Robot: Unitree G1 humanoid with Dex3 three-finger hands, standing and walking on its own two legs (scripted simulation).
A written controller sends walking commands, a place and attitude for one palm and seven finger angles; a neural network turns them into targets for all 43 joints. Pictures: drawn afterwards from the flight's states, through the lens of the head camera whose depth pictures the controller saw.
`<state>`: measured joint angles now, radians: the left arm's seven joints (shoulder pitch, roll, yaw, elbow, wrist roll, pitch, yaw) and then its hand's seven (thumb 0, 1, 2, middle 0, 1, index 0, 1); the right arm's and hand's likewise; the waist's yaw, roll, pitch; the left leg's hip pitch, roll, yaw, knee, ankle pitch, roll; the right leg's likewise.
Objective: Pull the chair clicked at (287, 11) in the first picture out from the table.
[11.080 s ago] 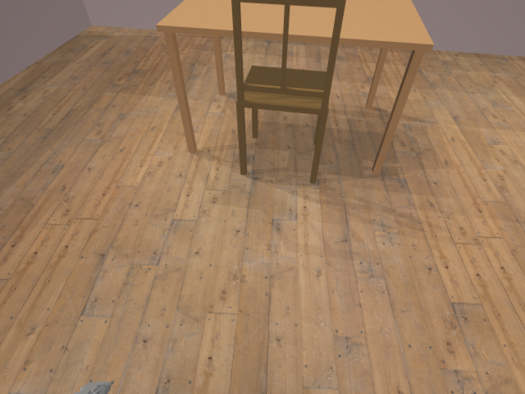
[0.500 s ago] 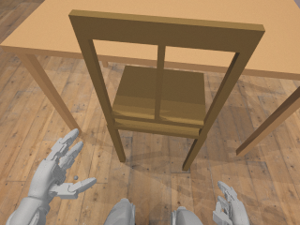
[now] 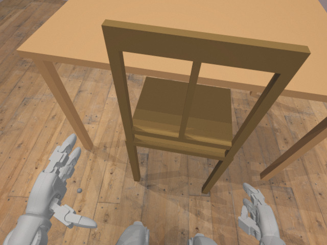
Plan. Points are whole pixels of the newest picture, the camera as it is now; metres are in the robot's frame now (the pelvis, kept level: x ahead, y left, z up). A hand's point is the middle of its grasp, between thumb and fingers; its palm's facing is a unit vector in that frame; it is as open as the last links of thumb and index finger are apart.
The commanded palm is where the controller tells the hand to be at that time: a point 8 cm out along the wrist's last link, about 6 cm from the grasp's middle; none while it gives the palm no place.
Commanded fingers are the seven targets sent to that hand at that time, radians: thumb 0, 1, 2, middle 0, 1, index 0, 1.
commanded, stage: raise the hand toward the chair's back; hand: left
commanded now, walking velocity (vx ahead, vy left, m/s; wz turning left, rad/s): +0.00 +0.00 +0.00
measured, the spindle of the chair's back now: (187, 106) +0.49 -0.04 +0.03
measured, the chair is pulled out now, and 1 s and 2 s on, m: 0.00 0.00 0.00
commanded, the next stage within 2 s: aim the fingers beside a spindle in 0.80 s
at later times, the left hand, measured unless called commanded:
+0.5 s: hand (78, 181) +0.24 +0.20 +0.05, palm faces -0.09 -0.99 -0.06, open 16.9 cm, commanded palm +0.22 +0.26 +0.05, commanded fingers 0.00 -0.50 0.30 -0.06 -0.08 -0.06 -0.08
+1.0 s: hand (85, 181) +0.24 +0.19 +0.05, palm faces -0.09 -0.99 -0.06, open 16.9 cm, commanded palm +0.23 +0.25 +0.04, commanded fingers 0.00 -0.50 0.30 -0.06 -0.08 -0.06 -0.08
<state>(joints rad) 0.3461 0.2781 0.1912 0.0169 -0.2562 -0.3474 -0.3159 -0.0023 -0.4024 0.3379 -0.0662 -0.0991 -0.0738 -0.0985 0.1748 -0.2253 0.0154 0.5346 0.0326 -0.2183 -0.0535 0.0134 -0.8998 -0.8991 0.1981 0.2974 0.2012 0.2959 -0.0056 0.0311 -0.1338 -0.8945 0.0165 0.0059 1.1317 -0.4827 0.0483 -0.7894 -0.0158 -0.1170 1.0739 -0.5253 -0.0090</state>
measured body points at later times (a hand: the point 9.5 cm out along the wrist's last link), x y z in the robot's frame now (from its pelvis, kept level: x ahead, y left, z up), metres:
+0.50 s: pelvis +0.00 +0.00 +0.01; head +0.06 +0.01 +0.46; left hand +0.24 +0.26 +0.06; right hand +0.16 -0.25 -0.06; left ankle +0.04 +0.08 -0.66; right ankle +0.00 -0.12 -0.66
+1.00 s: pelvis +0.00 -0.01 +0.01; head +0.06 -0.01 +0.45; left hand +0.24 +0.24 +0.05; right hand +0.18 -0.25 -0.07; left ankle +0.04 +0.08 -0.66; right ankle +0.00 -0.12 -0.66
